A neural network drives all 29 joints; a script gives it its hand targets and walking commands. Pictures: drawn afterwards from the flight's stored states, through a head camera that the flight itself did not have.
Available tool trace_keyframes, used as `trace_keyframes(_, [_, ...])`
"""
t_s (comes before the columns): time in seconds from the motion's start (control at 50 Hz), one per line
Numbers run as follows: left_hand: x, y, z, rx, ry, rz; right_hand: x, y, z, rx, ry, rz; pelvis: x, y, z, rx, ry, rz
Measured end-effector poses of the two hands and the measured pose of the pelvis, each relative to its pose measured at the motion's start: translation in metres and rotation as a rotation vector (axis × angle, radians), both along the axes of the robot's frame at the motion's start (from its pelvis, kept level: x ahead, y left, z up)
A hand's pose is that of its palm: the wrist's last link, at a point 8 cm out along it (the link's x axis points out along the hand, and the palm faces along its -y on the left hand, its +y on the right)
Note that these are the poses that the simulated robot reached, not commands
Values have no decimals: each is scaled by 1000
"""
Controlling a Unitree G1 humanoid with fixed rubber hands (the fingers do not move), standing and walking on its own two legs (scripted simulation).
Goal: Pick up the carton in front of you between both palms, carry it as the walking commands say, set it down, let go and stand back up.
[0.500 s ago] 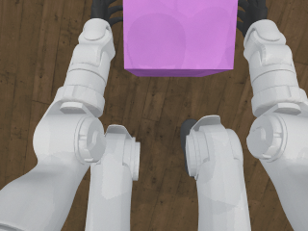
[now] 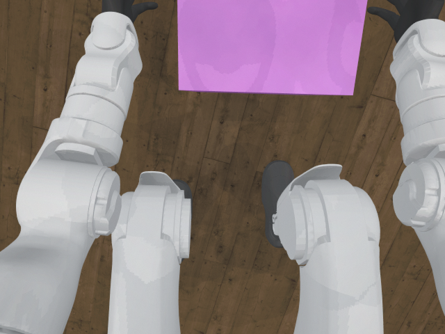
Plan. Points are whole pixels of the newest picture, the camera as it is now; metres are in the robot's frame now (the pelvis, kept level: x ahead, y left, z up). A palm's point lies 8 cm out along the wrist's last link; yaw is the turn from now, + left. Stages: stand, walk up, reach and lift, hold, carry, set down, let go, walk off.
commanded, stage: set down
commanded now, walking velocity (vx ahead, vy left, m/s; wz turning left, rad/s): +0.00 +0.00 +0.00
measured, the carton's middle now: (258, 26) +0.52 -0.08 -0.25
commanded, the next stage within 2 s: let go in 1.04 s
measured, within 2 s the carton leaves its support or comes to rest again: neither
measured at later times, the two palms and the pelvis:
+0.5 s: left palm out of the picture +0.55 +0.10 -0.02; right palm out of the picture +0.51 -0.28 -0.02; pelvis +0.01 +0.00 +0.09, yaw +0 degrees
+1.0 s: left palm out of the picture +0.55 +0.10 +0.13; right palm out of the picture +0.51 -0.29 +0.13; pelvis +0.04 -0.01 +0.23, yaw -2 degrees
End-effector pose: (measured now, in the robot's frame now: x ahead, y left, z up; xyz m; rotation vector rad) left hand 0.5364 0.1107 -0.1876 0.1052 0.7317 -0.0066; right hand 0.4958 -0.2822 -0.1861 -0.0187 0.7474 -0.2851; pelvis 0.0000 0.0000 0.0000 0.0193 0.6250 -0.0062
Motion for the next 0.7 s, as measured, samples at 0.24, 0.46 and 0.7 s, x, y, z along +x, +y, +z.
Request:
trace_keyframes(0.24, [10,-17,85,2,-105,13,14,3,82,17,-116,27,2,-1,29,19,36,-22])
trace_keyframes(0.46, [12,-13,160,3,-94,41,12,-1,157,10,-104,33,7,-3,86,31,141,-32])
trace_keyframes(0.7, [12,-9,222,8,-114,38,11,-8,220,2,-118,43,18,-7,143,29,184,-37])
